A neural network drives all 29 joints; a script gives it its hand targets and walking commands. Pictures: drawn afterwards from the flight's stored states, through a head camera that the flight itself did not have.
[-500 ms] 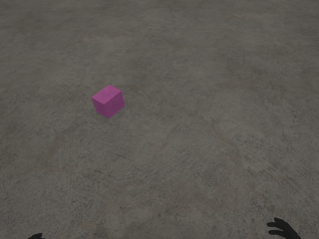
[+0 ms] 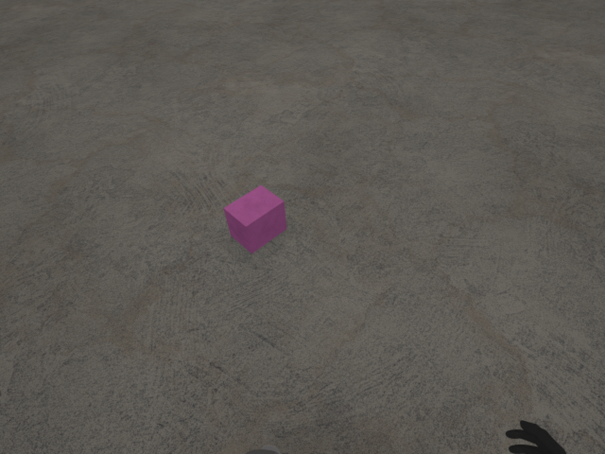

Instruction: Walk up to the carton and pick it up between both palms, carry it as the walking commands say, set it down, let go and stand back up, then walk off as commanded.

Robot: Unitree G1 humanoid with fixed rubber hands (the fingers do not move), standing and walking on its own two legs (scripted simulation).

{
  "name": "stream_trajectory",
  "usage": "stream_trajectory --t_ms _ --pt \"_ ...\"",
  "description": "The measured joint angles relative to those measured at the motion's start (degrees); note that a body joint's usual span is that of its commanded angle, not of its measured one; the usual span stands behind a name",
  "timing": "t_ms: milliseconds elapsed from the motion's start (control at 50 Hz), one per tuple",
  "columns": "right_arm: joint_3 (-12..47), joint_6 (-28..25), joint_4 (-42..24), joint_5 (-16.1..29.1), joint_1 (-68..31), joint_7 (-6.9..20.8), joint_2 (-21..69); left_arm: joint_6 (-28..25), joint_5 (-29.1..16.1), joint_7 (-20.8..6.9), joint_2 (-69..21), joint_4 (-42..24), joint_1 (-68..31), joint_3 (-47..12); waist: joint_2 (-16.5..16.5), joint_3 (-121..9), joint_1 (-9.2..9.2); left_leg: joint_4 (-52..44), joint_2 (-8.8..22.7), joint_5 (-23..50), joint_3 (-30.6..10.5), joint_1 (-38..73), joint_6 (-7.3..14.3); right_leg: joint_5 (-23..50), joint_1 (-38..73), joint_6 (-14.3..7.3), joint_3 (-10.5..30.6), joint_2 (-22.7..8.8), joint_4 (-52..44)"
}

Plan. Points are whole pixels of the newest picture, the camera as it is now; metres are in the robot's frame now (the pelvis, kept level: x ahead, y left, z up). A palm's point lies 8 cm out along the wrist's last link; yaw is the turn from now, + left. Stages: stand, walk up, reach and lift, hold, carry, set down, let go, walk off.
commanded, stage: walk up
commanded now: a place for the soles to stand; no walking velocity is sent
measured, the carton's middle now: (256, 218) +1.13 +0.34 -0.66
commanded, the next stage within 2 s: none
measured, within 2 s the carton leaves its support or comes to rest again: neither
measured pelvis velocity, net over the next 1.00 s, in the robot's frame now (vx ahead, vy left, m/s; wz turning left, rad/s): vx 0.31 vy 0.06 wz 0.08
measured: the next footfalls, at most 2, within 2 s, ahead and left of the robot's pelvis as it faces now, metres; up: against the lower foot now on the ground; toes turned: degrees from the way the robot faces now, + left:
right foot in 0.38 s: +0.26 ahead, -0.14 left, +0.00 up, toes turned -9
left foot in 0.78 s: +0.38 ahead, +0.17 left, +0.00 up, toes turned +3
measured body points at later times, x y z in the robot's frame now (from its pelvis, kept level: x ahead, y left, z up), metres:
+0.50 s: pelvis +0.16 -0.01 +0.01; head +0.19 -0.04 +0.46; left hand +0.25 +0.34 -0.06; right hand +0.31 -0.32 -0.10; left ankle +0.14 +0.12 -0.66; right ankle +0.22 -0.13 -0.71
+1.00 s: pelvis +0.31 +0.06 +0.00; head +0.33 +0.06 +0.45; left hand +0.42 +0.40 -0.09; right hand +0.43 -0.27 -0.09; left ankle +0.34 +0.17 -0.71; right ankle +0.34 -0.07 -0.67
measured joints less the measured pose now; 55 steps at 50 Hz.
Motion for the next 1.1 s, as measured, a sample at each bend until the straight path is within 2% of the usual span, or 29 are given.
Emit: stream_trajectory --t_ms 20,40,80,160,220,340,380,400,420,460,500,600,680,720,760,780,820,840,880,920,980,1060,1080,1100 --pt "-0.1 -0.3 0.0 0.0 0.0 -0.5 -0.2 0.1 0.0 0.1 -0.2 0.0 -0.1 0.0 0.4 0.3 -0.92 0.1 -0.1 4.5 -0.1 0.4 0.0 -0.4 -1.3 -1.2 0.6 -0.4 5.4" --pt "-0.1 -0.3 0.1 0.0 0.0 -1.0 -0.1 0.4 0.0 0.1 -0.4 0.1 -0.4 0.0 0.1 0.9 -2.12 1.7 -0.8 5.3 0.1 0.6 0.0 -0.4 -3.4 -2.5 2.4 -0.4 11.8" --pt "-0.1 -0.3 0.4 0.0 0.2 -1.8 0.2 1.1 0.0 0.0 -1.2 0.0 -1.4 0.0 -1.1 1.6 -4.41 1.8 -2.5 3.0 0.2 2.1 -0.1 -0.4 -8.1 -4.3 5.4 0.2 20.8" --pt "0.0 -0.3 0.5 0.0 0.8 -2.6 0.2 1.3 0.0 -0.5 -1.5 0.0 -3.0 0.0 -3.0 2.4 -6.85 -0.5 -3.4 0.9 0.4 6.1 0.0 -0.5 -14.9 -4.7 5.7 1.6 22.0" --pt "0.0 -0.4 0.8 0.0 1.4 -2.6 0.2 1.4 0.0 -0.6 -1.3 0.0 -3.4 0.0 -4.2 2.4 -7.64 -1.1 -3.7 -0.7 0.4 8.8 0.0 -0.3 -17.2 -4.7 5.8 1.9 18.8" --pt "0.0 -0.4 1.1 0.0 1.7 -2.4 0.2 1.2 0.0 -0.9 -1.7 -0.1 -3.3 0.0 -4.7 2.1 -7.74 -1.1 -3.8 -4.7 0.4 12.8 0.0 2.1 -17.3 -4.7 5.8 1.9 8.0" --pt "0.0 -0.4 1.1 0.0 1.7 -2.2 0.2 0.5 0.0 -0.7 -1.9 -0.1 -3.3 0.0 -4.7 1.6 -7.55 -0.9 -3.8 -6.0 0.4 13.1 -0.4 6.2 -16.1 -5.0 5.8 2.3 1.8" --pt "0.0 -0.4 1.2 0.0 1.7 -2.2 0.3 -0.2 0.0 -0.4 -2.0 -0.1 -3.3 0.0 -4.6 1.6 -7.18 0.3 -3.8 -6.5 0.2 12.9 -0.5 11.2 -15.8 -5.0 5.8 2.4 0.8" --pt "0.0 -0.4 1.2 0.0 1.7 -2.3 0.3 -0.7 0.0 0.0 -2.2 -0.1 -3.3 0.0 -4.2 1.7 -6.69 3.5 -3.8 -6.6 -0.4 11.6 -0.5 13.1 -15.7 -4.8 5.5 2.5 0.9" --pt "0.0 -0.4 1.2 0.0 1.7 -2.3 0.3 -0.9 0.0 0.5 -2.7 0.0 -3.3 0.0 -3.3 1.7 -5.05 11.6 -3.8 -6.6 -0.9 8.1 -0.5 11.7 -14.6 -4.4 5.0 2.5 0.7" --pt "0.0 -0.4 1.2 0.0 1.7 -2.3 0.2 -0.9 0.0 0.9 -3.1 -0.1 -3.1 0.0 -2.5 1.6 -2.95 15.6 -3.7 -6.6 -1.1 5.0 -0.5 10.3 -13.0 -4.2 4.9 2.5 -0.3" --pt "0.0 -0.4 1.1 0.0 1.7 -1.8 0.2 -0.7 0.0 0.7 -2.6 0.0 -1.1 0.0 0.0 1.6 0.01 15.6 -1.6 -6.7 -1.2 -1.0 -0.5 8.4 -8.8 -3.3 4.3 2.5 -1.9" --pt "0.0 -0.4 1.1 0.0 1.7 -0.5 0.2 -0.3 0.0 0.4 -1.4 0.0 0.8 0.0 0.8 1.5 0.62 11.2 0.2 -4.5 -1.2 -2.3 -0.5 5.9 -5.6 -2.5 4.3 2.4 -1.9" --pt "0.0 -0.4 1.1 0.0 1.7 -0.1 0.2 0.0 0.0 0.3 -0.6 0.0 0.9 0.0 0.7 1.0 0.50 8.4 0.9 -2.9 -1.1 -2.0 -0.5 4.8 -4.4 -1.5 4.3 2.3 -1.9" --pt "0.0 -0.4 1.1 0.0 1.8 -0.1 0.2 0.3 0.0 0.2 0.1 0.0 0.9 0.0 0.5 0.1 -0.41 4.6 1.0 -2.2 -0.7 -0.3 -0.5 3.1 -3.8 -1.1 4.2 1.9 -1.0" --pt "-0.1 -0.5 1.1 0.0 1.8 -0.3 -0.2 0.4 0.0 0.3 0.4 0.0 0.9 0.0 0.7 0.0 -1.32 2.2 1.0 -2.2 -0.9 1.3 -0.6 1.5 -4.2 -1.9 4.2 1.6 1.8" --pt "-0.2 -0.6 1.2 0.0 1.8 -1.4 -0.1 1.2 0.0 0.6 0.5 0.0 0.1 0.0 0.0 1.1 -3.90 3.9 -0.1 1.2 -0.8 1.4 -1.4 0.5 -7.7 -4.1 6.1 1.4 13.3" --pt "-0.2 -0.6 1.3 0.0 1.9 -1.7 0.2 1.6 0.0 0.6 0.3 0.0 -0.6 0.0 -1.1 1.5 -5.10 4.1 -1.1 0.8 -0.4 1.9 -1.4 0.5 -9.9 -4.8 7.2 1.5 18.2" --pt "-0.2 -0.6 1.3 0.0 2.3 -2.4 0.3 1.8 0.0 0.4 -0.4 -0.1 -2.1 0.0 -2.2 2.0 -6.81 3.2 -1.8 -0.1 -0.4 3.1 -1.4 0.4 -13.3 -5.0 7.4 2.6 22.0" --pt "-0.2 -0.6 1.3 0.0 2.7 -2.7 0.3 1.6 0.0 0.2 -0.6 -0.1 -3.2 0.0 -3.2 2.3 -7.92 2.1 -2.1 -0.6 -0.3 4.7 -1.3 0.4 -15.5 -5.0 7.4 3.5 21.9" --pt "-0.1 -0.6 1.3 0.0 3.3 -2.8 0.3 1.5 0.0 0.1 -0.9 -0.1 -3.9 0.0 -4.2 2.3 -8.62 1.8 -2.3 -2.1 -0.3 7.0 -1.1 0.3 -16.3 -5.0 7.5 4.3 18.1" --pt "-0.1 -0.6 1.3 0.0 3.4 -2.8 0.3 1.2 0.0 0.1 -1.7 -0.1 -3.9 0.0 -4.4 2.2 -8.67 1.8 -2.4 -4.2 -0.3 8.7 -1.1 0.7 -16.0 -5.1 7.6 4.5 8.5" --pt "-0.1 -0.6 1.3 0.0 3.4 -2.8 0.3 0.8 0.0 0.2 -1.8 -0.1 -3.9 0.0 -4.4 2.2 -8.50 1.9 -2.5 -4.6 -0.3 8.7 -1.1 2.0 -15.3 -5.4 7.6 4.6 4.5" --pt "-0.1 -0.6 1.3 0.0 3.4 -2.7 0.3 0.2 0.0 0.5 -2.0 -0.1 -3.9 0.0 -4.3 2.3 -8.11 2.8 -2.5 -5.0 -0.3 8.5 -1.1 6.4 -14.9 -5.4 7.5 4.7 2.9"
